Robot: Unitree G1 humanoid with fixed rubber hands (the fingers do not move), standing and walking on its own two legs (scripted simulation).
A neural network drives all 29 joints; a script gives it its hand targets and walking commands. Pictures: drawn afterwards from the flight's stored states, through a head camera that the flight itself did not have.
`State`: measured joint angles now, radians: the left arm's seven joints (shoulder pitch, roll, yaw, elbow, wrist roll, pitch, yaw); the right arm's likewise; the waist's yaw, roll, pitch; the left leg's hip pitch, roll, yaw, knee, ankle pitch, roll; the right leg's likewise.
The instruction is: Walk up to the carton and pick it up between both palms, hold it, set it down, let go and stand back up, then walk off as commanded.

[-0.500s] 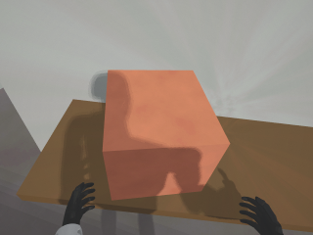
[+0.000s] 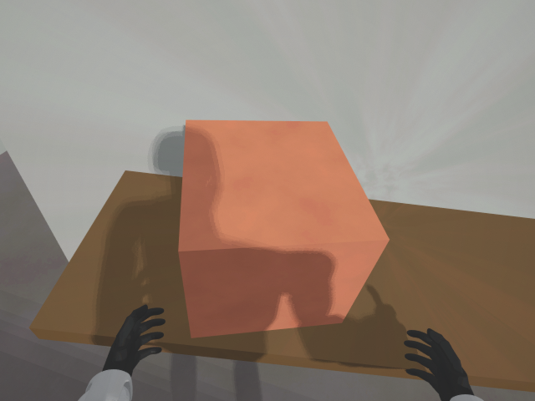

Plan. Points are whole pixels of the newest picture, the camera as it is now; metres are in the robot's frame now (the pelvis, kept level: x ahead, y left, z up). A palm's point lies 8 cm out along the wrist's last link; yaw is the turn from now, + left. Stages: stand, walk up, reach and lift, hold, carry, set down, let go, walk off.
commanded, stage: set down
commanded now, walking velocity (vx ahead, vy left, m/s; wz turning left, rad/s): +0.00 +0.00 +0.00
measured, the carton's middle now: (264, 221) +0.42 +0.05 +0.03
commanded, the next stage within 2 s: let go in 0.48 s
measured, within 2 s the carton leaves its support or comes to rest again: neither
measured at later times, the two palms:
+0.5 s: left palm (118, 361) +0.16 +0.23 -0.02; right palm (448, 385) +0.19 -0.25 -0.02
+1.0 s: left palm (118, 359) +0.16 +0.23 -0.02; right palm (447, 385) +0.19 -0.24 -0.02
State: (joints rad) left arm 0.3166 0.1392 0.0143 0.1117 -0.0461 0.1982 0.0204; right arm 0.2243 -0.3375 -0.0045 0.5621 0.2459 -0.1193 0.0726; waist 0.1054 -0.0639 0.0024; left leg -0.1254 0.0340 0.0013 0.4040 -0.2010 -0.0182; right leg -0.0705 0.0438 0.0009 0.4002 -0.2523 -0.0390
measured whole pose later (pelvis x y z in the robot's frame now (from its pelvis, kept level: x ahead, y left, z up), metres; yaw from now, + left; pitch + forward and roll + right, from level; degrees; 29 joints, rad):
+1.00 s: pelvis -0.01 +0.02 +0.00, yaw +0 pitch -8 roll +0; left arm 0.23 0.14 0.00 0.15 -0.03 0.33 -0.05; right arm 0.15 -0.33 -0.04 0.58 0.21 0.04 -0.01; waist 0.11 -0.05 0.01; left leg -0.08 0.01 0.00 0.40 -0.19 -0.02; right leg -0.03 0.02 0.00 0.40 -0.26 -0.04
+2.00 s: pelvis -0.01 +0.02 -0.01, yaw +0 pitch +0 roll -1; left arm 0.30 0.29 -0.11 0.24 -0.03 -0.18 -0.08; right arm 0.21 -0.36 -0.08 0.46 0.08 -0.09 0.06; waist 0.10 -0.05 0.01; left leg -0.30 0.01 0.00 0.51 -0.22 0.00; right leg -0.24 0.02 0.00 0.49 -0.27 -0.02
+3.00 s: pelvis -0.01 +0.02 -0.01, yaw +0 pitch +0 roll -1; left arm 0.30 0.29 -0.11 0.24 -0.03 -0.17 -0.08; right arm 0.20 -0.36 -0.08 0.46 0.08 -0.09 0.06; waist 0.09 -0.04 0.01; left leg -0.30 0.01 0.00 0.51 -0.22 0.00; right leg -0.24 0.02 0.00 0.49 -0.27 -0.02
